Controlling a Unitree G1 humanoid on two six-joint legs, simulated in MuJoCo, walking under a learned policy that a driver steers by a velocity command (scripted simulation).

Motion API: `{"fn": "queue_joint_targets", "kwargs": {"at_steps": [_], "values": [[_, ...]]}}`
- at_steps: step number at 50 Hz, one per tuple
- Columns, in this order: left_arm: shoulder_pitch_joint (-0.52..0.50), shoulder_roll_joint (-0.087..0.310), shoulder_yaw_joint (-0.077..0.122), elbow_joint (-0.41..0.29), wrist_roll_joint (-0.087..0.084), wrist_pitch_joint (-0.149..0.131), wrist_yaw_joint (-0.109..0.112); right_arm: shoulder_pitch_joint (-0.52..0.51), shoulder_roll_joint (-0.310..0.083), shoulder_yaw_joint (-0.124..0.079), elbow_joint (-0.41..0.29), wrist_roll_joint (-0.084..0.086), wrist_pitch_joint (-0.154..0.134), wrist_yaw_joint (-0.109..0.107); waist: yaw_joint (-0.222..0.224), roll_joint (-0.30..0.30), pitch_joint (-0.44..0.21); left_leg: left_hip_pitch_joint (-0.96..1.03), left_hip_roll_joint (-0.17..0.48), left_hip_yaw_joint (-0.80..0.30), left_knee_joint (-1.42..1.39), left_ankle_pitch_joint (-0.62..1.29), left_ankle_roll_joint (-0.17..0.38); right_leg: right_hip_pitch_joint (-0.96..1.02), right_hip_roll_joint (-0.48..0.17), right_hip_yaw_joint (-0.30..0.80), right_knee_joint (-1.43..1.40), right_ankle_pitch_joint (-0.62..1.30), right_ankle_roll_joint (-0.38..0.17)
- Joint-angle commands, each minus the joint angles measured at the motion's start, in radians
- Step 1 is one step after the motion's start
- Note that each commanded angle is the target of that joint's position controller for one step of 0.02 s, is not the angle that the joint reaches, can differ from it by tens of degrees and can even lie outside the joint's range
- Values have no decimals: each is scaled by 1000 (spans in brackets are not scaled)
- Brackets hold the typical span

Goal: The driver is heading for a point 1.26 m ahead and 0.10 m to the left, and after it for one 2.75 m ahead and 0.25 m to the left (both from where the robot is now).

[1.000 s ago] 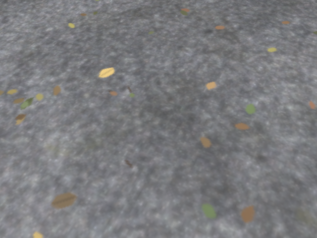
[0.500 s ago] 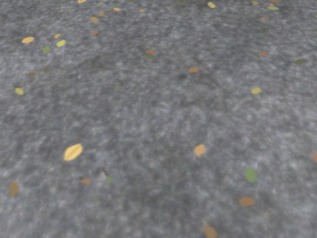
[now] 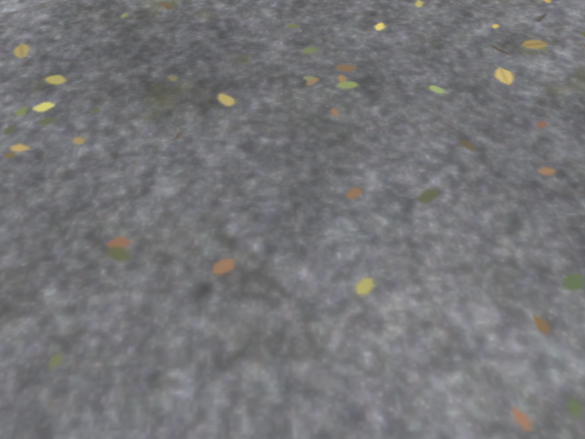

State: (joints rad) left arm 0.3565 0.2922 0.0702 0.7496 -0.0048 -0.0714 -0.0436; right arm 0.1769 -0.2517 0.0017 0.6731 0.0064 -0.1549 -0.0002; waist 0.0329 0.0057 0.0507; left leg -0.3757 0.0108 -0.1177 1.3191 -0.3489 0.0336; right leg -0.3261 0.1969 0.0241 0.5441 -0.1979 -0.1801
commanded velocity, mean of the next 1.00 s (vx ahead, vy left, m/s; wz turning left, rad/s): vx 1.00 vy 0.00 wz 0.16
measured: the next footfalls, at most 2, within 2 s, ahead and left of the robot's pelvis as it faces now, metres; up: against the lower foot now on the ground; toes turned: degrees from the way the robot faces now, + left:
left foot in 0.28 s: +0.52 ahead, +0.14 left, +0.00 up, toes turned -20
right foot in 0.66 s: +0.78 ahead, -0.19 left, +0.00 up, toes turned +3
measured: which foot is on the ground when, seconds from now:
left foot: up 0.00-0.26, down 0.28-0.66, up 0.68-1.00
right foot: down 0.00-0.30, up 0.32-0.64, down 0.66-1.00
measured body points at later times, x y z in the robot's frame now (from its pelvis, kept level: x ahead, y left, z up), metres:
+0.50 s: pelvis +0.47 +0.04 +0.02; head +0.49 +0.01 +0.46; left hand +0.74 +0.22 -0.04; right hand +0.38 -0.22 -0.12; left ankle +0.48 +0.16 -0.72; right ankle +0.49 -0.10 -0.66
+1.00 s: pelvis +0.90 -0.03 -0.01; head +0.91 +0.00 +0.44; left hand +0.79 +0.26 -0.14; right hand +1.20 -0.21 -0.05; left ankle +1.08 +0.14 -0.67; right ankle +0.74 -0.19 -0.72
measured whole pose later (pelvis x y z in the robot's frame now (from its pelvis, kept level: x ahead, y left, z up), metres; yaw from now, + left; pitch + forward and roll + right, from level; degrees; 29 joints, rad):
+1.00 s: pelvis +0.90 -0.03 -0.01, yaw +15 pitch +1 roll -4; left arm 0.43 0.34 0.09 0.88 0.00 -0.09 0.01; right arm 0.07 -0.35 -0.06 0.55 0.03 -0.03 0.06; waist 0.11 0.03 0.03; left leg -0.84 0.12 0.05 0.91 0.00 0.06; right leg 0.19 0.02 -0.21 0.24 -0.43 0.05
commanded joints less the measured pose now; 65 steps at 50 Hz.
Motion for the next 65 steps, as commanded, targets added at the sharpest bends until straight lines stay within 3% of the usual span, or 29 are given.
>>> {"fn": "queue_joint_targets", "kwargs": {"at_steps": [1, 5, 11, 14, 15, 16, 17, 19, 23, 26, 31, 33, 34, 35, 36, 38, 40, 42, 48, 51, 53, 54, 55, 56, 57, 58, 59, 61, 65], "values": [[-62, 90, 21, -95, -12, -28, 13, 42, -139, -42, -83, -20, -6, 0, -97, 51, -11, -268, 64, -31, -133, 40, -35, 153, -243, 509, -347, -41, -176], [-22, 94, 20, -65, -28, -14, 54, -208, -60, -17, -183, -43, 7, 1, -16, 2, 84, -112, 18, 75, -548, 312, -98, -143, -134, 343, -345, 100, -114], [87, 94, 34, 8, -45, -3, 66, -297, -132, -65, -227, 24, 1, -2, 52, -87, 14, 51, -20, 26, -854, 489, -98, 87, -191, 429, -212, 91, -22], [3, 124, 31, -5, 27, 17, 51, 153, -216, -114, -139, 32, 8, -11, -200, -156, -264, 442, 20, 77, -722, 315, 13, 177, -222, 323, 291, 695, 44], [147, 0, 1, -19, 19, 8, 43, 320, -281, -120, -88, -2, 12, -8, -146, 157, -461, 829, 228, -331, -721, 78, 182, -121, -110, 241, 732, 284, 99], [237, -22, -34, -3, -39, -6, 35, 382, -275, -124, -19, 4, 8, 23, -128, 524, -532, 937, 375, -860, -981, -320, 310, -360, -49, 192, 954, -292, 128], [106, 49, -26, -10, -49, -11, 35, 341, -162, -103, -32, 14, 20, 16, -167, 357, -338, 850, 326, -856, -1027, -465, 275, -498, -145, 167, 971, -250, 99], [-214, 64, -34, -100, 7, -51, 27, 268, -147, -95, -21, -10, 40, 20, -165, -11, -85, 523, 207, -583, -1050, -105, 218, -481, -185, 111, 838, -193, 80], [-221, 18, -43, -131, 16, -72, 21, 210, -85, -71, 7, 14, 42, 28, -30, 47, -31, 296, 124, -422, -1093, 132, 243, -342, -245, 124, 487, -193, 126], [-337, 3, -63, -177, 21, -87, 9, 171, -167, -96, 3, 38, 49, 3, -22, 41, 31, 18, 101, -329, -1152, 143, 217, -98, -221, 69, 179, 29, 169], [-332, 92, -17, -167, -9, -72, 28, 265, -167, -100, 15, 49, 66, -4, -3, 64, 14, -37, 85, -297, -1067, 124, 121, 233, -186, 70, 21, 149, 193], [-153, 146, 19, -138, -8, -73, 46, 257, -146, -90, 9, 34, 70, 3, 111, 36, -108, -83, 17, -225, -718, 307, 55, 471, -232, 91, 14, 70, 157], [77, 216, 41, -109, -4, -64, 59, 258, -72, -63, -18, 2, 69, 2, 190, -89, -292, -218, -40, -140, -370, 140, 25, 729, -429, 317, 0, -194, 90], [125, 284, 49, -80, 11, -49, 44, 388, 10, -32, -62, 69, 60, -3, 96, -448, -413, -452, -61, -44, -33, -195, 6, 848, -649, 882, -221, -592, -53], [54, 200, 35, -93, 0, -45, 42, 327, -60, -41, -41, 87, 70, -18, 106, -321, -256, -566, 9, -28, 100, -107, 4, 730, -617, 901, -274, -667, -36], [-7, 108, 13, -65, 7, -37, 49, 184, -91, -51, -45, 44, 84, -15, 85, -97, -69, -566, 82, 18, 109, 14, 6, 522, -553, 553, -265, -288, 1], [-76, 50, 1, -36, 34, -35, 47, 128, -58, -56, -72, 36, 103, 4, 17, -105, 12, -502, 139, 6, 48, 46, 12, 347, -492, 340, -295, -86, 16], [-118, 15, -4, -18, 15, -39, 42, 91, -29, -50, -98, 47, 130, 19, -20, -102, 35, -502, 173, 9, 9, 37, 10, 282, -479, 193, -327, 47, 34], [-165, 143, 24, -4, 4, -57, 61, -77, -66, -38, -160, 19, 121, 64, -30, 24, 86, -324, 130, 141, -410, 426, 18, 182, -397, -165, -449, 238, 91], [-82, 232, 39, 11, 11, -44, 59, -105, -124, -61, -173, 27, 114, 79, -49, -38, 27, -145, -4, 281, -529, 393, 67, 320, -404, -229, -308, 903, 116], [-88, 291, 54, -4, 8, -18, 64, 94, -209, -103, -136, 44, 126, 78, -186, -129, -97, 96, -81, 312, -510, 256, 115, 352, -438, -232, 28, 1324, 118], [-130, 289, 53, -29, 5, -16, 63, 347, -282, -142, -64, 42, 139, 67, -312, -104, -206, 438, -88, 257, -556, 278, 165, 193, -425, -212, 334, 1285, 126], [-111, 176, 20, -22, 10, -32, 56, 439, -306, -150, -7, 55, 154, 45, -308, 81, -179, 678, -25, 109, -599, 278, 209, -97, -277, -196, 759, 310, 174], [55, 24, -35, -96, 18, -71, 38, 296, -372, -135, -71, 27, 137, 43, -82, 414, -306, 872, 173, -461, -746, 55, 405, -448, -128, -34, 1118, -402, 192], [-59, 155, -24, -139, -11, -110, 25, 306, -301, -129, -117, 10, 122, 41, -173, 249, -434, 883, 257, -761, -1003, -359, 431, -534, -156, 138, 1084, -286, 152], [-157, 186, -16, -147, -52, -117, 28, 289, -257, -119, -97, -3, 102, 38, -168, 88, -251, 709, 268, -731, -1100, -402, 357, -557, -205, 112, 988, -198, 130], [-160, 159, -25, -135, -46, -112, 39, 220, -234, -108, -89, -6, 83, 41, -101, -75, -145, 503, 260, -647, -1106, -283, 323, -495, -254, 102, 883, -135, 132], [-64, 135, -27, -76, -25, -65, 45, 95, -175, -82, -97, -38, 62, 39, -4, -53, -71, 213, 198, -422, -1079, -81, 291, -332, -339, 110, 792, -81, 151], [-159, 64, -45, -91, -12, -5, 56, 114, -132, -61, -28, -16, 35, 30, -16, 12, 63, 15, 116, -84, -1162, 158, 231, -360, -388, 56, 585, 81, 193]]}}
